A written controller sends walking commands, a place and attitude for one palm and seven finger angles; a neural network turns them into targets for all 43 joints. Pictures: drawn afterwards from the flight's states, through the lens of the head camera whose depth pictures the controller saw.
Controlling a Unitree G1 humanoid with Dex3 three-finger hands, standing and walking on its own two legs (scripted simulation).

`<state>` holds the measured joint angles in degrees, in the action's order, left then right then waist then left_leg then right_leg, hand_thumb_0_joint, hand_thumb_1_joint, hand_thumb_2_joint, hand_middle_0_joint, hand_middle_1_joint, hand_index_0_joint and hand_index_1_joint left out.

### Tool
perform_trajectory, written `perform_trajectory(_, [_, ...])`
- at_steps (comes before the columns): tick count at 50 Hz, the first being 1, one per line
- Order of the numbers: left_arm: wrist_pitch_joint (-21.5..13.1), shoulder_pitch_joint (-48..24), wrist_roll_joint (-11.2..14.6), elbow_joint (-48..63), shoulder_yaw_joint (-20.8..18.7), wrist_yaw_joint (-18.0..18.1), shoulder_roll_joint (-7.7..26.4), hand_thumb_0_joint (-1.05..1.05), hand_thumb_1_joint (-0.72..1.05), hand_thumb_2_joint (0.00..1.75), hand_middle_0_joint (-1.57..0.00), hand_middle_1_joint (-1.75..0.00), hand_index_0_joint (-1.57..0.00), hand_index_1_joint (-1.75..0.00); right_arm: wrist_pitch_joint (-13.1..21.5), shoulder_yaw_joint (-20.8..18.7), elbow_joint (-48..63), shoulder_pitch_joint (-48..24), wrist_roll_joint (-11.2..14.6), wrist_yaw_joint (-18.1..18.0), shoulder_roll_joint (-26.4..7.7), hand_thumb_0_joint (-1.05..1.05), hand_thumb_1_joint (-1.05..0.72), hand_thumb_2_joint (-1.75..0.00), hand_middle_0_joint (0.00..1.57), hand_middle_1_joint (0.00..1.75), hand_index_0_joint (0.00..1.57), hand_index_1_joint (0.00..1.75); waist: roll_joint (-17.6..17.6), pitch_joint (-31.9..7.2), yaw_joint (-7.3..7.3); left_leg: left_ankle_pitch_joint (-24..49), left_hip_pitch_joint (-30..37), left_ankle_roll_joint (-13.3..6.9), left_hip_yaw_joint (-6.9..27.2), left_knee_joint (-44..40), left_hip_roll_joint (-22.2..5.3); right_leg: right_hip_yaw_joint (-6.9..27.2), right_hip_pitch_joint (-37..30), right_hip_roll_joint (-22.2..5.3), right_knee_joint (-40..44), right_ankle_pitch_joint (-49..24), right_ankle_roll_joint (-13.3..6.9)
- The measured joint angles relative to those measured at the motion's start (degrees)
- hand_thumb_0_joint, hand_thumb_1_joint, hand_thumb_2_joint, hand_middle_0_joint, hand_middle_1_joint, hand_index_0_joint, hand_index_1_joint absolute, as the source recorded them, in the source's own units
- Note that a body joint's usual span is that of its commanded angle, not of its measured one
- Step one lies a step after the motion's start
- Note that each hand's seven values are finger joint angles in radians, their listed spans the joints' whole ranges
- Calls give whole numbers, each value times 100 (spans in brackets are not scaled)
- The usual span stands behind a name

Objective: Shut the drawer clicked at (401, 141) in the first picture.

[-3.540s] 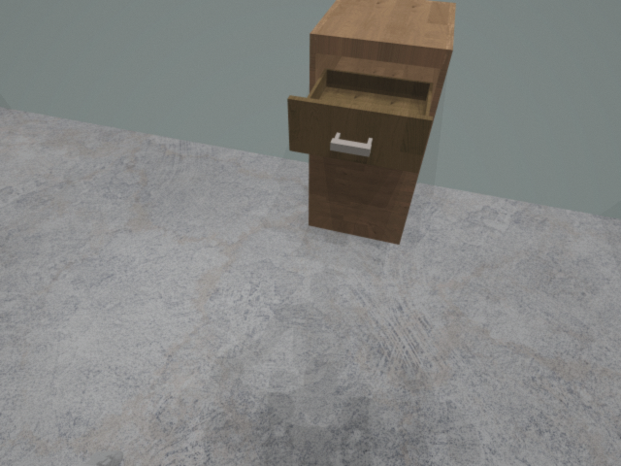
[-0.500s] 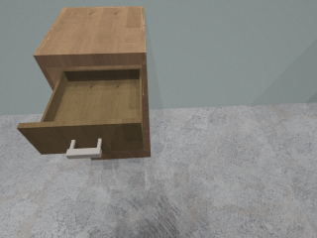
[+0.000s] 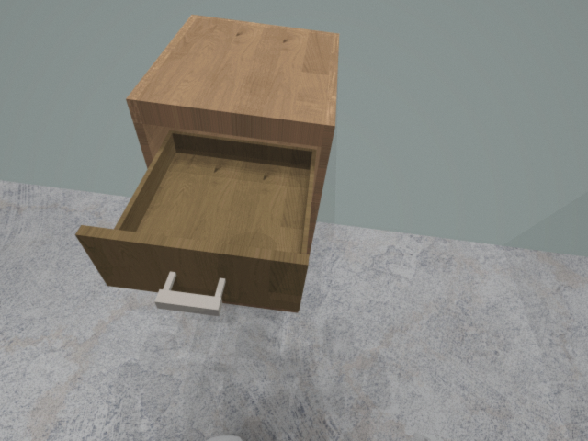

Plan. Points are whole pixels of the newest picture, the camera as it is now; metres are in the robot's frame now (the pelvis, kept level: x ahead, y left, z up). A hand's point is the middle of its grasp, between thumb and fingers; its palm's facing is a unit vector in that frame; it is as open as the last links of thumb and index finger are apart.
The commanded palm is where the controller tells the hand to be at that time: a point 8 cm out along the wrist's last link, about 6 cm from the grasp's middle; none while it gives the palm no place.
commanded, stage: come to a stop and stand still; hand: left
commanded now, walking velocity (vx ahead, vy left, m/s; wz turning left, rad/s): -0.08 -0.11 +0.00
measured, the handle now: (193, 291) +0.34 +0.21 -0.07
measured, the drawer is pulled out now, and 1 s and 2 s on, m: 0.29 0.29 0.29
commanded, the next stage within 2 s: look again from close up in 1.28 s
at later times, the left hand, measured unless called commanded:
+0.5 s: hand out of the picture -0.11 +0.11 -0.15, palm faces +0.13 -0.97 -0.21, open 7.4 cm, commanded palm none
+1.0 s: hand out of the picture -0.06 +0.17 -0.17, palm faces +0.08 -0.98 -0.17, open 7.3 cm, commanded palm none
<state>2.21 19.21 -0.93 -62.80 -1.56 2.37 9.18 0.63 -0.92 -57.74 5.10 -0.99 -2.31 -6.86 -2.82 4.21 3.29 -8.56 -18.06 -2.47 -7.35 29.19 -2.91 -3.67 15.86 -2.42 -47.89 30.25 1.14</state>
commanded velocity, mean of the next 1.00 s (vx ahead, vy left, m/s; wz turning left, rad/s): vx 0.10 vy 0.01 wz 0.00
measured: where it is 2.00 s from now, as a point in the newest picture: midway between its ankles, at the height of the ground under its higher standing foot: outside the picture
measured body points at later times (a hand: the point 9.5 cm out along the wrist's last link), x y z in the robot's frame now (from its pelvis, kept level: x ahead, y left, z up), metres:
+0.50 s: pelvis -0.08 -0.05 +0.02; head -0.08 -0.07 +0.47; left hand -0.11 +0.16 -0.13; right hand -0.10 -0.31 -0.15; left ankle -0.12 +0.09 -0.66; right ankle -0.06 -0.15 -0.73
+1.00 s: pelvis -0.07 -0.01 +0.01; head -0.06 +0.01 +0.46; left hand -0.07 +0.22 -0.16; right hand -0.09 -0.20 -0.15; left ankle -0.11 +0.11 -0.73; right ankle -0.03 -0.12 -0.72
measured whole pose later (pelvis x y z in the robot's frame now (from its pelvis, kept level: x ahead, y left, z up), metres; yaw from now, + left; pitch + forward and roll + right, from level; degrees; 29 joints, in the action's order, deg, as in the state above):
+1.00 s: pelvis -0.07 -0.01 +0.01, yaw +2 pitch -1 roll +1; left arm 0.8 15.7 -1.0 -63.8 -2.4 1.3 9.6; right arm 1.7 0.2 -65.7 20.0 -1.6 -3.2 -3.3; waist -3.1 0.8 -0.4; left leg -16.3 -5.3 -0.4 -3.1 22.7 0.1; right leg -3.2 18.3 -2.9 -35.2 16.8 1.2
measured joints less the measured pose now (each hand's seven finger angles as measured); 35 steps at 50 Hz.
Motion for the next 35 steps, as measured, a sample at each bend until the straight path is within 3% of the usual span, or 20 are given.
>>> perform_trajectory(3, [50, -92, -19, 117, -48, -27, 9, 0, 91, 90, -20, -30, -20, -30, -80, -8, 32, -100, -10, 14, 57, 0, -91, -90, 20, 30, 20, 30, 81, 65, -41, 210, -72, 5, 6, -157, -25, 162, 301, 25, -538, -75, 33])
perform_trajectory(6, [88, -151, -32, 225, -99, -42, 51, 0, 91, 90, -20, -30, -20, -30, -129, -68, 23, -73, -5, 38, 75, 0, -91, -90, 20, 30, 21, 30, 151, 32, -101, 390, -173, 52, 19, -247, -61, 198, 350, 3, -504, -159, 34])
perform_trajectory(8, [82, -160, -32, 266, -114, -44, 65, 0, 91, 90, -20, -30, -20, -30, -157, -123, -7, -15, -26, 62, 25, 0, -91, -90, 20, 30, 21, 30, 213, -39, -159, 498, -241, 95, 41, -287, -83, 152, 189, -24, -89, -192, -9])
perform_trajectory(11, [-28, -66, -46, 292, -115, -53, 79, 0, 91, 90, -20, -30, -20, -30, -246, -197, -127, 177, -59, 113, -76, 0, -91, -90, 20, 30, 21, 30, 264, -240, -206, 469, -393, 187, 76, -213, -69, 54, -356, -33, 1174, -568, -94])
perform_trajectory(15, [-36, 195, -103, 211, -62, -46, -46, 0, 91, 90, -20, -30, -20, -30, -477, -370, -294, 627, -45, 159, -284, -1, -93, -90, 20, 30, 21, 30, 325, -582, -157, -930, -747, 348, 397, 1108, 115, -35, -487, -36, 1702, -1238, -238])
perform_trajectory(18, [-73, 373, -68, 106, -57, -76, -119, 0, 91, 90, -20, -30, -20, -30, -436, -415, -378, 943, -92, 241, -410, -1, -92, -90, 20, 30, 20, 30, 204, -782, -144, -685, -870, 361, 458, 2351, 213, 80, -574, -82, 2302, -1636, -250])
perform_trajectory(21, [-188, 371, -56, 95, -32, -117, -191, 0, 91, 90, -20, -30, -20, -30, -311, -437, -385, 1256, -108, 267, -528, 0, -92, -90, 20, 30, 20, 30, 237, -750, -236, -447, -722, 401, 487, 2691, 181, 37, -579, -59, 2647, -1909, -261])
perform_trajectory(28, [-357, 203, -73, 218, -57, -94, -324, 0, 90, 90, -21, -30, -20, -30, -371, -345, -621, 1601, -120, 231, -566, 1, -91, -90, 19, 30, 20, 30, 423, -487, -134, -925, -286, 446, 556, 2118, 59, -231, -439, -38, 2819, -2096, -261])
perform_trajectory(32, [-320, 223, -98, 117, -86, -103, -293, 0, 90, 90, -21, -30, -20, -30, -292, -252, -599, 1463, -75, 206, -406, 1, -91, -90, 19, 30, 20, 30, 335, -406, -30, -1298, 98, 361, 509, 1079, 54, -204, -363, -109, 2757, -2113, -189])
perform_trajectory(35, [-229, 303, -68, -46, -96, -120, -240, 0, 90, 90, -21, -30, -20, -30, -101, -166, -516, 1345, -44, 161, -258, 1, -91, -90, 19, 30, 20, 30, 282, -442, -25, -965, 631, 286, 452, -83, 64, -133, -229, -104, 2436, -1968, -78])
